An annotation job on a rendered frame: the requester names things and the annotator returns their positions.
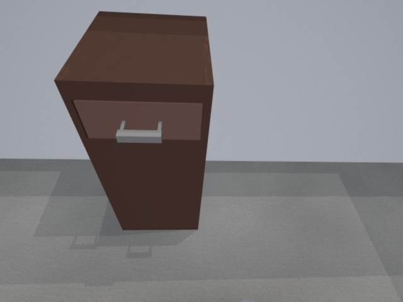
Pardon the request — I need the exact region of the cabinet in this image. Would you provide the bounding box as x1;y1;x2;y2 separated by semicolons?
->
54;11;214;230

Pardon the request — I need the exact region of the handle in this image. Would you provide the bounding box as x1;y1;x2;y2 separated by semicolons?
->
116;121;162;143

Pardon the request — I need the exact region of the drawer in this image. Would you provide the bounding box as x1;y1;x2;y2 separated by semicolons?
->
73;100;203;140

